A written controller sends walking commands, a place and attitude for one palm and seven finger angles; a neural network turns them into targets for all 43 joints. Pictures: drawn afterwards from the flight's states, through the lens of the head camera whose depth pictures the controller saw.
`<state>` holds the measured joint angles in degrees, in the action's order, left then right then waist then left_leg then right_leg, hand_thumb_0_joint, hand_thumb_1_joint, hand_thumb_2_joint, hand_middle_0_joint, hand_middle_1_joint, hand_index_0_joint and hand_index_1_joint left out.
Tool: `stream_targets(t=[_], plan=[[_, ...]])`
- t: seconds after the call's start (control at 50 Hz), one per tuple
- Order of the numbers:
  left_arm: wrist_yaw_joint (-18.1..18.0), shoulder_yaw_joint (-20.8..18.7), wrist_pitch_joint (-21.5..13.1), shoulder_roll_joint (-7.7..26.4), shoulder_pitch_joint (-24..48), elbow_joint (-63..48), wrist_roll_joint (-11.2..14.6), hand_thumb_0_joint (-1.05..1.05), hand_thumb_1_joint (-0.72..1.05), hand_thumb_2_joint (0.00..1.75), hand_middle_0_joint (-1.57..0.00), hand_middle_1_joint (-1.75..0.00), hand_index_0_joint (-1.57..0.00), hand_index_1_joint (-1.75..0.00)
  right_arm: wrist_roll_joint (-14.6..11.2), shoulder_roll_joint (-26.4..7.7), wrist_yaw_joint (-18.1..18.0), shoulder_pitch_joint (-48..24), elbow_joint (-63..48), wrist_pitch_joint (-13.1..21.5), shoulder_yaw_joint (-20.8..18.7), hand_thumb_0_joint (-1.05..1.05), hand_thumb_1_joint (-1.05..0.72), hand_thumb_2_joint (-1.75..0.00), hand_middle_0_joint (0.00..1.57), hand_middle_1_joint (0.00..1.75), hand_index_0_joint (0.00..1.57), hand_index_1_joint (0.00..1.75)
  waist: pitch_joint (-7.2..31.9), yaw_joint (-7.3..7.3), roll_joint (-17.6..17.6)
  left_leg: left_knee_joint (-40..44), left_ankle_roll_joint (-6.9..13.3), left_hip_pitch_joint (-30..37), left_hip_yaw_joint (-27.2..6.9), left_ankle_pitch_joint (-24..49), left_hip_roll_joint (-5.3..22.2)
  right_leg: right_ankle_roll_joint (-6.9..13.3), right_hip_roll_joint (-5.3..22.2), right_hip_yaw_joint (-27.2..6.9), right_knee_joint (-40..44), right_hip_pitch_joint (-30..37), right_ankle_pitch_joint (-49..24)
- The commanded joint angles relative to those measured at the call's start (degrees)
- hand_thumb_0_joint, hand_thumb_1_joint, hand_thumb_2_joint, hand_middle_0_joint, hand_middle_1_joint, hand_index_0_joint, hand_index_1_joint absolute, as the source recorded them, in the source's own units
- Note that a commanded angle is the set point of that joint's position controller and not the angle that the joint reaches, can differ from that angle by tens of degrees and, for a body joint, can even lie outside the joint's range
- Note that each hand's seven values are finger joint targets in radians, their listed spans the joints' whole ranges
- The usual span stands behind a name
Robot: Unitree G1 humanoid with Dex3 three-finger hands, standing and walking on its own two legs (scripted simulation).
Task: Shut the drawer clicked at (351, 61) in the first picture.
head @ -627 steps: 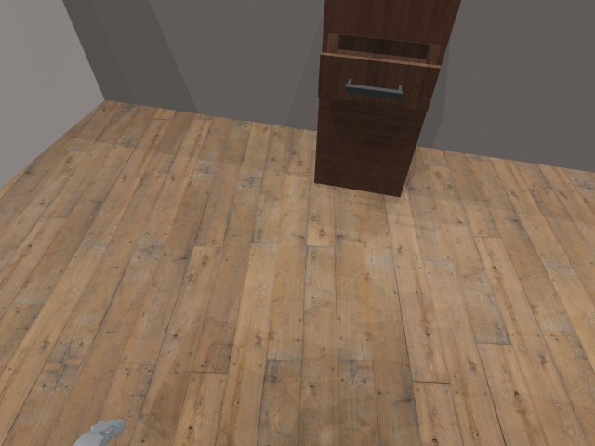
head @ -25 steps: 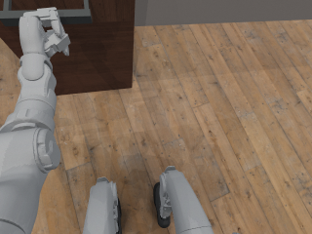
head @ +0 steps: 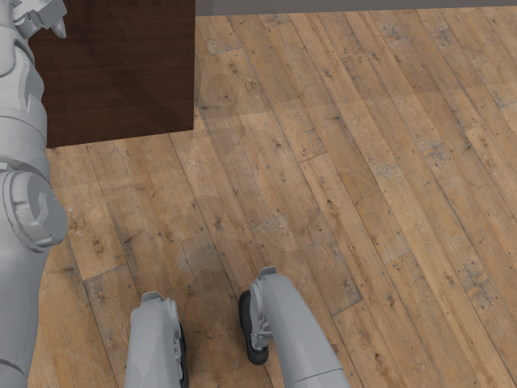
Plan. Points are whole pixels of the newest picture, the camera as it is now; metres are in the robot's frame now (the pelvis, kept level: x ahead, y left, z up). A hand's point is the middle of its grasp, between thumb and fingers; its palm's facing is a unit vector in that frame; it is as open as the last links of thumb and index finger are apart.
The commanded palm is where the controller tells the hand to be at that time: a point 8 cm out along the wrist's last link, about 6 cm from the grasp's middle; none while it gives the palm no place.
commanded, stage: push the drawer shut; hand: left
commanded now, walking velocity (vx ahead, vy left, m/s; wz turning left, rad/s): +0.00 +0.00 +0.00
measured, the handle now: out of the picture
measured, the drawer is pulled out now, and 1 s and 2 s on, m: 0.02 0.00 0.00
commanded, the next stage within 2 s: pull the fist back off the drawer in 0.26 s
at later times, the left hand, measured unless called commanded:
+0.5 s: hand out of the picture +0.63 +0.18 +0.06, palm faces +0.09 -0.99 -0.04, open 3.0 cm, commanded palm +0.64 +0.16 +0.06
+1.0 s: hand (52, 10) +0.60 +0.17 +0.05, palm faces +0.09 -1.00 -0.04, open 3.2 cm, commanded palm +0.57 +0.18 +0.06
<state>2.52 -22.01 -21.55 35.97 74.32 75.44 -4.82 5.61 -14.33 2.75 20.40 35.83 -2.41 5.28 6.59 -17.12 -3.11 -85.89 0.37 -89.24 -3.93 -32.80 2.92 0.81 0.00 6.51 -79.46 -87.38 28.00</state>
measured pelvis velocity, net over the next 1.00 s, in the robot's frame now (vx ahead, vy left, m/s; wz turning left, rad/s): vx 0.02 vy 0.01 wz -0.02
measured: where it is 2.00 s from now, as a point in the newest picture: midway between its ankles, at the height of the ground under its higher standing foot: (216, 354)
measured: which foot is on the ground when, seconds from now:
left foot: down 0.00-1.00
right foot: down 0.00-1.00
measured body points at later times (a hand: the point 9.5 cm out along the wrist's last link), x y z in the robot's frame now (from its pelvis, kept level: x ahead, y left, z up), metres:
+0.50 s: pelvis -0.01 +0.00 -0.01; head +0.23 +0.05 +0.36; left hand +0.62 +0.23 +0.06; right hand -0.06 -0.24 -0.09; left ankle +0.04 +0.11 -0.56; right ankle +0.07 -0.12 -0.56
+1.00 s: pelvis +0.02 +0.01 +0.02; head +0.23 +0.03 +0.41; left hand +0.59 +0.22 +0.06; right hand -0.01 -0.24 -0.09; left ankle +0.04 +0.11 -0.56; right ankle +0.07 -0.12 -0.56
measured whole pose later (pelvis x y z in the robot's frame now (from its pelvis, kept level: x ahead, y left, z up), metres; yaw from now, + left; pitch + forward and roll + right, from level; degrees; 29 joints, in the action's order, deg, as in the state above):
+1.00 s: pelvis +0.02 +0.01 +0.02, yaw -1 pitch +35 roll -5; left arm 3.3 -23.9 -19.0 30.5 62.0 63.5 -1.2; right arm 4.4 -13.8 4.8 22.1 34.3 -3.3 4.3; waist 6.8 -14.1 -3.7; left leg -82.1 1.0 -83.2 -1.8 -33.9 3.8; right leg 0.0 -1.1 4.4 -75.8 -82.3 28.2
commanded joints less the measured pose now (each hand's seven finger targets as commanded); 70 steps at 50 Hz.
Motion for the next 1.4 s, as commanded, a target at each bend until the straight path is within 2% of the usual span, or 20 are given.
stream_targets(t=[0.0, 0.06, 0.14, 0.3, 0.36, 0.42, 0.44, 0.48, 0.62, 0.72, 0.76, 0.84, 0.94, 1.0, 1.06, 1.14, 1.2, 1.24, 1.32, 1.38], plan=[[-0.94, -0.56, -2.86, 11.76, 35.29, -13.1, -0.08, 0.0, 0.9, 0.9, -1.4, -1.6, -1.4, -1.6, 0.12, -12.26, -0.81, 15.16, 0.59, -0.57, -4.06, 0.0, -0.9, -0.9, 0.2, 0.3, 0.2, 0.3, 35.6, -4.88, -16.19, 8.64, 1.82, 29.06, -3.25, 16.91, -0.85, 0.72, -2.71, -2.97, 9.06, 14.69, -8.09], [-0.98, -0.19, -2.29, 12.09, 37.52, -13.72, -0.71, 0.0, 0.9, 0.9, -1.4, -1.6, -1.4, -1.6, 0.22, -12.29, -0.72, 15.67, 0.58, -0.71, -3.99, 0.0, -0.9, -0.9, 0.2, 0.3, 0.2, 0.3, 36.79, -5.65, -17.27, 8.19, 1.91, 29.68, -3.42, 17.55, -0.78, 0.7, -2.71, -2.86, 8.83, 14.08, -8.6], [-0.78, -2.13, -1.12, 16.3, 39.1, -13.01, -1.43, 0.0, 0.9, 0.9, -1.4, -1.6, -1.4, -1.6, 0.32, -12.35, -0.81, 16.52, 0.22, -1.04, -3.31, 0.0, -0.9, -0.9, 0.2, 0.3, 0.2, 0.3, 37.56, -6.03, -16.86, 7.25, 2.35, 26.88, -3.07, 17.58, -0.68, 0.69, -2.83, -3.34, 8.59, 16.25, -9.2], [-0.26, -0.19, 0.27, 17.34, 44.03, -13.82, -2.4, 0.0, 0.9, 0.9, -1.4, -1.6, -1.4, -1.6, 0.25, -12.55, -1.08, 16.83, 0.33, -1.1, -2.66, 0.0, -0.9, -0.9, 0.2, 0.3, 0.2, 0.3, 36.47, -7.51, -20.9, 7.28, 2.3, 26.44, -3.24, 14.09, -0.54, 0.7, -2.94, -3.1, 8.55, 13.15, -6.6], [-0.42, 1.53, 0.49, 15.01, 45.4, -14.9, -2.44, 0.0, 0.9, 0.9, -1.4, -1.6, -1.4, -1.6, 0.42, -12.67, -1.02, 16.97, 0.62, -0.73, -2.75, 0.0, -0.9, -0.9, 0.2, 0.3, 0.2, 0.3, 36.57, -8.28, -22.92, 7.95, 1.96, 30.11, -4.42, 13.92, -0.34, 0.82, -3.04, -2.27, 8.26, 9.84, -6.28], [-0.11, 0.34, 1.52, 16.54, 43.45, -13.82, -2.26, 0.0, 0.9, 0.9, -1.4, -1.6, -1.4, -1.6, 0.41, -12.87, -0.89, 17.06, 0.28, -0.69, -2.48, 0.0, -0.9, -0.9, 0.2, 0.3, 0.2, 0.3, 36.82, -7.63, -21.09, 7.8, 2.17, 27.88, -4.04, 12.68, -0.43, 0.79, -3.06, -2.58, 8.53, 11.98, -5.74], [0.08, 0.06, 1.46, 16.8, 43.22, -14.7, -2.3, 0.0, 0.9, 0.9, -1.4, -1.6, -1.4, -1.6, 0.45, -12.82, -0.79, 17.38, 0.14, -0.58, -2.49, 0.0, -0.9, -0.9, 0.2, 0.3, 0.2, 0.3, 37.77, -7.05, -22.99, 8.12, 1.96, 29.71, -4.38, 13.67, -0.41, 1.0, -3.03, -2.26, 8.12, 11.56, -6.16], [0.35, 1.41, 2.18, 14.23, 41.67, -14.69, -2.22, 0.0, 0.9, 0.9, -1.4, -1.6, -1.4, -1.6, 0.36, -12.74, -0.43, 17.03, -0.08, -0.62, -2.67, 0.0, -0.9, -0.9, 0.2, 0.3, 0.2, 0.3, 37.44, -6.47, -23.69, 8.82, 1.55, 31.11, -4.64, 13.44, -0.41, 1.09, -3.07, -1.81, 8.25, 10.74, -6.02], [0.46, -0.56, 3.2, 13.76, 34.45, -15.75, -0.73, 0.0, 0.9, 0.9, -1.4, -1.6, -1.4, -1.6, -0.15, -12.52, -0.06, 16.57, -1.15, -0.35, -2.88, 0.0, -0.9, -0.9, 0.2, 0.3, 0.2, 0.3, 36.09, -4.29, -18.89, 9.94, 1.83, 28.0, -3.58, 11.68, -0.23, 0.91, -3.24, -2.27, 9.17, 14.6, -4.97], [0.48, -3.48, 1.91, 14.3, 27.37, -18.69, 0.65, 0.0, 0.9, 0.9, -1.4, -1.6, -1.4, -1.6, -0.42, -12.15, 0.16, 16.43, -1.93, -0.3, -3.4, 0.0, -0.9, -0.9, 0.2, 0.3, 0.2, 0.3, 37.98, -1.7, -15.91, 10.34, 1.82, 28.09, -2.5, 15.76, 0.0, 0.81, -3.21, -2.78, 9.54, 19.55, -7.79], [0.59, -2.64, 0.96, 11.75, 23.56, -19.75, 0.98, 0.0, 0.9, 0.9, -1.4, -1.6, -1.4, -1.6, -0.56, -11.94, 0.6, 16.14, -2.13, -0.24, -3.85, 0.0, -0.9, -0.9, 0.2, 0.3, 0.2, 0.3, 38.68, -0.67, -16.76, 10.85, 1.47, 30.68, -2.52, 18.39, 0.03, 1.01, -3.26, -2.65, 9.52, 19.61, -9.33], [0.85, -4.52, -0.45, 10.49, 15.44, -22.25, 2.52, 0.0, 0.9, 0.9, -1.4, -1.6, -1.4, -1.6, -0.94, -11.64, 0.91, 15.73, -2.67, -0.59, -4.75, 0.0, -0.9, -0.9, 0.2, 0.3, 0.2, 0.3, 39.7, 1.49, -13.38, 11.41, 1.32, 31.48, -1.53, 22.49, -0.04, 0.94, -3.23, -3.12, 10.0, 24.63, -13.9], [0.79, -1.04, -2.44, 3.02, 12.55, -26.22, 4.56, 0.0, 0.9, 0.9, -1.4, -1.6, -1.4, -1.6, -1.33, -10.99, 1.13, 14.49, -2.06, -0.55, -5.97, 0.0, -0.9, -0.9, 0.2, 0.3, 0.2, 0.3, 37.61, 1.36, -11.55, 12.59, 1.09, 34.82, -1.37, 24.53, -0.28, 0.6, -2.98, -2.95, 10.95, 24.34, -16.1], [-0.06, -1.98, -4.82, 3.67, 14.24, -27.47, 5.1, 0.0, 0.9, 0.9, -1.4, -1.6, -1.4, -1.6, -1.3, -11.06, 0.89, 14.23, -0.97, -0.53, -6.67, 0.0, -0.9, -0.9, 0.2, 0.3, 0.2, 0.3, 38.45, 1.28, -11.14, 12.17, 0.73, 36.68, -1.29, 26.39, -0.52, 0.45, -2.87, -3.22, 10.93, 24.72, -17.69], [-0.8, 0.88, -6.67, -0.4, 15.71, -24.73, 4.65, 0.0, 0.9, 0.9, -1.4, -1.6, -1.4, -1.6, -0.91, -10.56, 0.86, 14.09, 0.35, -0.39, -6.84, 0.0, -0.9, -0.9, 0.2, 0.3, 0.2, 0.3, 35.75, -0.13, -11.19, 11.72, 0.61, 37.93, -1.48, 27.94, -0.75, 0.42, -2.61, -3.01, 10.86, 22.17, -18.38], [-1.09, 0.42, -7.71, 1.04, 14.67, -21.09, 3.11, 0.0, 0.9, 0.9, -1.4, -1.6, -1.4, -1.6, -0.48, -10.71, 0.73, 13.67, 0.29, -1.19, -6.75, 0.0, -0.9, -0.9, 0.2, 0.3, 0.2, 0.3, 35.06, 0.52, -12.23, 11.22, 0.62, 37.31, -1.18, 28.32, -1.04, 0.75, -2.39, -3.17, 10.22, 21.65, -18.11], [-0.2, -3.02, -7.6, 3.78, 2.03, -31.02, 4.67, 0.0, 0.9, 0.9, -1.4, -1.6, -1.4, -1.6, -1.5, -10.65, 1.08, 11.84, -4.03, -2.35, -7.31, 0.0, -0.9, -0.9, 0.2, 0.3, 0.2, 0.3, 47.61, 7.33, -15.69, 14.25, -0.37, 46.06, -0.11, 37.49, -1.46, 1.07, -2.2, -3.86, 11.28, 32.74, -26.17], [0.62, -2.83, -5.47, 3.06, -7.87, -36.0, 6.25, 0.0, 0.9, 0.9, -1.4, -1.6, -1.4, -1.6, -2.64, -10.33, 1.29, 10.87, -6.36, -2.9, -7.56, 0.0, -0.9, -0.9, 0.2, 0.3, 0.2, 0.3, 50.27, 9.49, -14.07, 16.78, -0.48, 48.87, 0.13, 41.49, -1.56, 1.06, -2.35, -4.03, 13.04, 39.2, -30.62], [1.8, 0.22, 0.05, -2.07, -17.85, -50.73, 11.18, 0.0, 0.9, 0.9, -1.4, -1.6, -1.4, -1.6, -5.42, -9.56, 0.4, 8.36, -9.2, -2.89, -8.09, 0.0, -0.9, -0.9, 0.2, 0.3, 0.2, 0.3, 45.04, 9.58, -2.58, 22.75, 1.07, 45.61, 2.47, 35.81, -2.33, -0.13, -2.5, -4.78, 19.58, 53.15, -37.81], [1.4, 1.2, 0.68, -4.81, -22.32, -57.01, 13.86, 0.0, 0.9, 0.9, -1.4, -1.6, -1.4, -1.6, -6.42, -8.81, -1.33, 7.24, -9.04, -1.13, -8.13, 0.0, -0.9, -0.9, 0.2, 0.3, 0.2, 0.3, 40.14, 9.54, 0.58, 26.22, 1.41, 45.77, 3.53, 32.19, -2.67, -0.58, -2.38, -5.29, 23.27, 57.49, -37.99]])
